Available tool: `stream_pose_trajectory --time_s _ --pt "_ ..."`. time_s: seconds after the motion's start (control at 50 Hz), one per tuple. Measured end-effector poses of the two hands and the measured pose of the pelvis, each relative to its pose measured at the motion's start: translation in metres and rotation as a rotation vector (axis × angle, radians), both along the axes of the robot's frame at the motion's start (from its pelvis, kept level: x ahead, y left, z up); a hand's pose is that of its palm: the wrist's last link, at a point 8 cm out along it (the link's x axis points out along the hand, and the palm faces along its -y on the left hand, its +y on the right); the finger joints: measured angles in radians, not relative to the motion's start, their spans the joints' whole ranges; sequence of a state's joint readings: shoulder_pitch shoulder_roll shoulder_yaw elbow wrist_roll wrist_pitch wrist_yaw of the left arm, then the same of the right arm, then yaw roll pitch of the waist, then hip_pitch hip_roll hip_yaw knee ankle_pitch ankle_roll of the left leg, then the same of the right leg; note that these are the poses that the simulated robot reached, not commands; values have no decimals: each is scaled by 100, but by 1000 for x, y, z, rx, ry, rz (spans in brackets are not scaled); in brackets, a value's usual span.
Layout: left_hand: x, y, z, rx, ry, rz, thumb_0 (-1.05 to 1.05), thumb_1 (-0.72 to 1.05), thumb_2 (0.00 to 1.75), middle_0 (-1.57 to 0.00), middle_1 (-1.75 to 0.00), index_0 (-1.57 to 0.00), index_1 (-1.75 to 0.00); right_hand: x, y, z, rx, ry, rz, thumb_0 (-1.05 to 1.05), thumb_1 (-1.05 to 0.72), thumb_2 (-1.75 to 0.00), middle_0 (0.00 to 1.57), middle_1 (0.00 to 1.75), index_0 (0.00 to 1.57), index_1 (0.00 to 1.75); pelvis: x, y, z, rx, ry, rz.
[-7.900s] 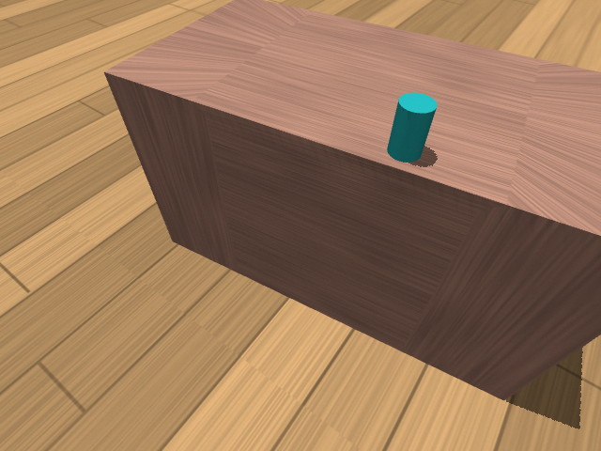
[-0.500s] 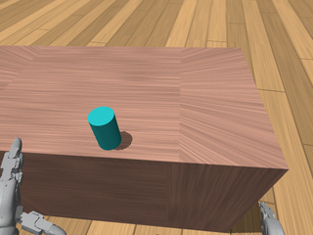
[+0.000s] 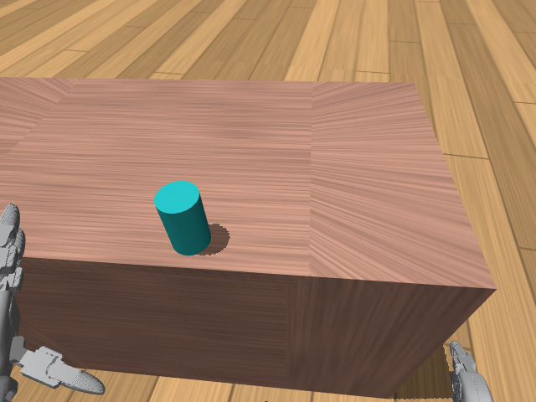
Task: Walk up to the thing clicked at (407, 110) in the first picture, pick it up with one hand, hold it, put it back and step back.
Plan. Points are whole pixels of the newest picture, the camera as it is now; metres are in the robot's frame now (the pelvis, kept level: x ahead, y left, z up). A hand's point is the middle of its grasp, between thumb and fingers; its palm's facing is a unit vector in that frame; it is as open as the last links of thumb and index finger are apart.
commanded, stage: rise first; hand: left
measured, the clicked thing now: (184, 219) +0.40 +0.18 +0.03
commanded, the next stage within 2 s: go down in 0.10 s
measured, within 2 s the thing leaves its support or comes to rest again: neither
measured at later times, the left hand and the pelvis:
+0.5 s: hand (39, 286) +0.21 +0.28 +0.14, palm faces +0.37 -0.86 -0.36, open 17.6 cm; pelvis +0.00 +0.00 -0.01, yaw +1 degrees
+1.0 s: hand (24, 232) +0.28 +0.33 +0.15, palm faces +0.21 -0.97 -0.15, open 17.7 cm; pelvis +0.00 +0.01 +0.00, yaw +0 degrees
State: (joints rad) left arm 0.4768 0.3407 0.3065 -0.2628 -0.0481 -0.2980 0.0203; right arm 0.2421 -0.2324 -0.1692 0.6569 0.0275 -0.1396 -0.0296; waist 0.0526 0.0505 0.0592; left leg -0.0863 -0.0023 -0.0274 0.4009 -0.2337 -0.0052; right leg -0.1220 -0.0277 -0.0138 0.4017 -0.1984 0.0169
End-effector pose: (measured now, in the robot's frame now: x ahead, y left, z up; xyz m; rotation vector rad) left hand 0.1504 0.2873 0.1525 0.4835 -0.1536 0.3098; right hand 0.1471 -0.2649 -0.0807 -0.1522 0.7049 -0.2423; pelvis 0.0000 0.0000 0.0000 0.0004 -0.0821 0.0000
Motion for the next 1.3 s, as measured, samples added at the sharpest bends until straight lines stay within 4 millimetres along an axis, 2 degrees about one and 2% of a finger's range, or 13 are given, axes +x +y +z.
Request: stream_pose_trajectory --time_s 0.18,0.38,0.56,0.72,0.86,1.02,1.3 --pt "1 4 9 26 -32 2 -2 -58 7 -7 -6 -5 -8 2 3 2 2 -10 7 -1 51 -6 5 5 6 5 1 1 0 -1 0 0" --pt "5 13 3 -5 -75 0 -2 -59 4 -8 -6 -6 -7 4 5 -3 0 13 23 -1 51 -6 5 5 6 5 1 2 -4 -2 18 7" --pt "35 42 5 -75 -93 -5 -2 -61 3 -9 -5 -7 -7 5 2 -5 -13 28 -5 -1 51 -6 5 5 6 5 -1 2 -7 -3 29 13" --pt "69 65 5 -176 -30 -68 -2 -59 3 -8 -4 -6 -6 -2 17 -14 4 67 0 -1 51 -6 5 5 6 5 -2 3 -6 -5 52 7" --pt "89 83 7 -267 9 -95 -2 -59 4 -7 -4 -5 -5 -4 26 -17 5 73 9 -1 51 -6 5 5 6 5 0 5 -5 -7 71 3" --pt "102 94 3 -329 52 -118 -2 -58 4 -6 -3 -4 -5 -1 24 -13 -32 59 11 -1 50 -6 5 5 6 5 5 8 -5 -7 87 0" --pt "112 109 4 -386 76 -123 -2 -60 5 -6 -4 -4 -5 4 21 -10 -74 50 16 -1 50 -6 5 5 6 5 8 8 -4 -9 101 5"
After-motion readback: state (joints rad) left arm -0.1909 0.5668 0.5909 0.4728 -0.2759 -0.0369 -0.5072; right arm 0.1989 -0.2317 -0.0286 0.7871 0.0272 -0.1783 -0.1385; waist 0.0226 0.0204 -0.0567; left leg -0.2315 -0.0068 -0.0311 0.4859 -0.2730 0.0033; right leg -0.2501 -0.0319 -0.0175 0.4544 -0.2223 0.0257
